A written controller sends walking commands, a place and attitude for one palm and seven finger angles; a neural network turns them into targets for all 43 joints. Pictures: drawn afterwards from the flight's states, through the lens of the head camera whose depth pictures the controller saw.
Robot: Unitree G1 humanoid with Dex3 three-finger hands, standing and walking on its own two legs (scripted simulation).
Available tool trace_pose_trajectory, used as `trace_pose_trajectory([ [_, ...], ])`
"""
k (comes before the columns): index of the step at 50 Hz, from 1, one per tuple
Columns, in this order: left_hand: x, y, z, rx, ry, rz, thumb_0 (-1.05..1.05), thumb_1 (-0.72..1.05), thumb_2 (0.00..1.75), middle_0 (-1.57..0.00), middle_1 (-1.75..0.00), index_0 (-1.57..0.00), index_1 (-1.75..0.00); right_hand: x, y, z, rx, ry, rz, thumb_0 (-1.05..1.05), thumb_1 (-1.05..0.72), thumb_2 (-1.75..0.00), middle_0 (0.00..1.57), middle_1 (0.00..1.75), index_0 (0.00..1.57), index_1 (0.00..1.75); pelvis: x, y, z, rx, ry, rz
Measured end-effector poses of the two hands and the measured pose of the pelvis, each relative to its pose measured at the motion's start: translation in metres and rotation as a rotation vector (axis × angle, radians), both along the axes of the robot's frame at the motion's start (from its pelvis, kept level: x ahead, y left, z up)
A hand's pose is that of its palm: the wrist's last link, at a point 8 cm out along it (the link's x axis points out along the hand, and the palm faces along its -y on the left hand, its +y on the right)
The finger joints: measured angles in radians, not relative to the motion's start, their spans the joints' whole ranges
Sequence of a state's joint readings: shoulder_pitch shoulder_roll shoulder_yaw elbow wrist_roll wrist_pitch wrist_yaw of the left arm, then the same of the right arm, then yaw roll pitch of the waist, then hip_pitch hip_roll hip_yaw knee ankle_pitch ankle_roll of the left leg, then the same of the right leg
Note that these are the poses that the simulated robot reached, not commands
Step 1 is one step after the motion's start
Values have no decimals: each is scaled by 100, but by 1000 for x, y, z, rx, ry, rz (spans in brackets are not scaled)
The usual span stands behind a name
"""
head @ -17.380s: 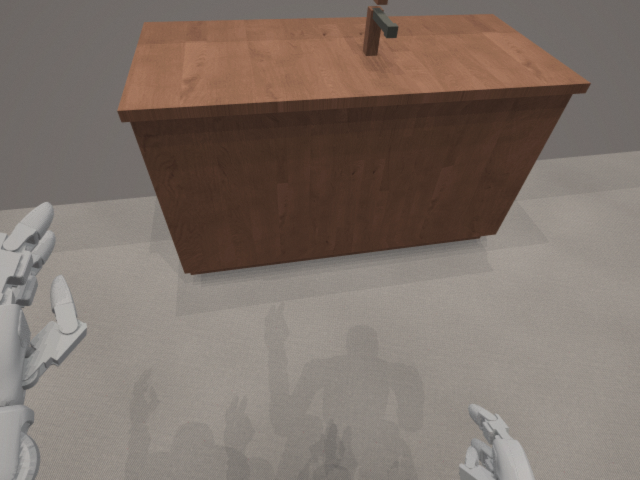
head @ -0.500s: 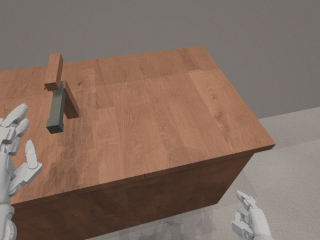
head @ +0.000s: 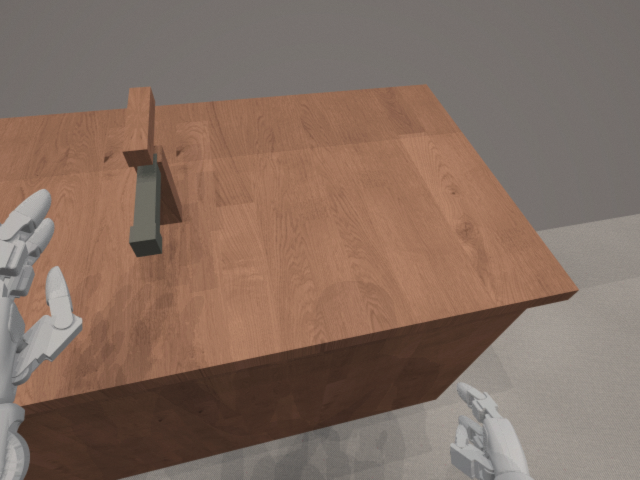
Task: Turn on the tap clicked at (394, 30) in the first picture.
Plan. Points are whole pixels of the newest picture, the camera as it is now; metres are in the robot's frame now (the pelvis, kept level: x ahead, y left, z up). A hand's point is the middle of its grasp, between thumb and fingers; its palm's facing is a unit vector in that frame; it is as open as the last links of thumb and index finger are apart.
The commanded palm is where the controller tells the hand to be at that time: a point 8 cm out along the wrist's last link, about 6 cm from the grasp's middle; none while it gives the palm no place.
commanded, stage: come to a stop and stand still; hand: left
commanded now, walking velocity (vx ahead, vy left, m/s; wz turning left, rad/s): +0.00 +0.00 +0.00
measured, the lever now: (146, 240) +0.34 +0.24 +0.11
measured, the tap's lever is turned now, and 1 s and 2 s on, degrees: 0 0 0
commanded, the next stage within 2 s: look again from close up in 0.14 s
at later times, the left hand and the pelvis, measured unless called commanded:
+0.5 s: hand (115, 308) +0.23 +0.22 +0.15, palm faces +0.29 -0.89 -0.37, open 7.4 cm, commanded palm +0.17 +0.26 +0.17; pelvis +0.00 -0.01 +0.00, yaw -2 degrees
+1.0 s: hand (122, 301) +0.24 +0.21 +0.16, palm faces +0.30 -0.88 -0.38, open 7.4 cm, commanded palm +0.17 +0.24 +0.17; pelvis +0.00 -0.03 -0.01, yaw -2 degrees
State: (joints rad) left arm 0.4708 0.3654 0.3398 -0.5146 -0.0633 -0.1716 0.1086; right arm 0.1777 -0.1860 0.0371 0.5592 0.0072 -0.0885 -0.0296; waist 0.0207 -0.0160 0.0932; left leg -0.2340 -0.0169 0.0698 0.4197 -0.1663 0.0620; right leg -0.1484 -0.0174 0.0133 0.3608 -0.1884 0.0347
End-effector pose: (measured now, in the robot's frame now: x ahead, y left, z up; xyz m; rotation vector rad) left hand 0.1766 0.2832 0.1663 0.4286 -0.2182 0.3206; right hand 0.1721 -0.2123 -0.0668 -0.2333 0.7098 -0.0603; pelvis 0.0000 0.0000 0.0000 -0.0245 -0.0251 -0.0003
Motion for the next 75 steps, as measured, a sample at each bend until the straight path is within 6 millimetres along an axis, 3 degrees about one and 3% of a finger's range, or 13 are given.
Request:
trace_pose_trajectory([
  [12, 1, -6, 4, 20, 9, 6, 2, 89, 89, -20, -30, -21, -30, -2, -4, -6, 22, 10, -9, 2, -90, -90, 20, 30, 20, 30, 0, -4, 0, 1, 3, 0],
  [14, 10, 5, 18, 162, -38, 0, 2, 88, 89, -21, -30, -22, -30, -2, -6, -8, -4, 14, 27, 1, -90, -90, 20, 30, 20, 30, -3, -10, -2, -2, 16, 7],
  [17, 24, 28, 28, 149, -126, 61, 2, 88, 89, -21, -30, -22, -30, -4, -12, -7, 0, 15, 36, 1, -90, -90, 20, 30, 20, 30, -5, -15, -2, 3, 21, -12],
  [25, 21, -23, -4, 12, -53, -95, 2, 89, 90, -20, -30, -21, -30, -8, -30, 6, -4, -63, -39, 1, -90, -90, 20, 30, 20, 30, 4, -12, -4, 8, 21, -29],
  [29, 20, -17, -10, 29, -29, -93, 2, 88, 89, -21, -30, -22, -30, -10, -34, 6, -39, -31, -47, 1, -90, -90, 20, 30, 20, 30, 7, -15, -3, 3, 25, -18],
  [35, 23, 0, 4, 36, -105, -13, 2, 88, 89, -21, -30, -22, -30, 0, -29, 5, -47, -15, -22, 2, -90, -90, 20, 30, 20, 30, 13, -15, -3, 2, 23, -15],
  [46, 31, -23, 0, 8, -84, -71, 2, 89, 90, -20, -30, -21, -30, 20, -14, 12, 23, -99, 1, 1, -90, -90, 20, 30, 20, 30, 6, -23, -6, 8, 23, -40],
  [55, 12, -38, 6, 36, -56, -67, 2, 89, 89, -21, -30, -21, -30, 1, -39, 4, 6, -57, -23, 1, -90, -90, 20, 30, 20, 30, -3, -38, -6, -7, 26, -40],
  [63, 7, -37, -2, 3, -6, -16, 2, 89, 89, -21, -30, -21, -30, -20, -63, -3, -39, 2, -86, 2, -90, -90, 20, 30, 20, 30, -1, -36, -3, -10, 24, -26],
  [65, 8, -35, -2, 2, 1, -13, 2, 89, 89, -21, -30, -21, -30, -22, -64, -3, -44, 10, -96, 2, -90, -90, 20, 30, 20, 30, 0, -34, -2, -8, 23, -24],
  [68, 25, -7, 26, 177, -88, 1, 2, 88, 89, -21, -30, -22, -30, -24, -59, -7, -63, 40, -48, 2, -90, -90, 20, 30, 20, 30, -7, -34, -3, -9, 20, -17],
  [71, 37, 12, 46, 181, -178, 50, 2, 88, 89, -21, -30, -22, -30, -24, -52, -11, -23, 39, -36, 2, -90, -90, 20, 30, 20, 30, -11, -28, -5, 0, 15, -36],
  [75, 36, -11, 28, 130, -99, -47, 2, 89, 90, -20, -30, -21, -30, -23, -39, -9, 40, -20, -75, 2, -90, -90, 20, 30, 20, 30, -6, -13, -5, 7, 15, -63],
])
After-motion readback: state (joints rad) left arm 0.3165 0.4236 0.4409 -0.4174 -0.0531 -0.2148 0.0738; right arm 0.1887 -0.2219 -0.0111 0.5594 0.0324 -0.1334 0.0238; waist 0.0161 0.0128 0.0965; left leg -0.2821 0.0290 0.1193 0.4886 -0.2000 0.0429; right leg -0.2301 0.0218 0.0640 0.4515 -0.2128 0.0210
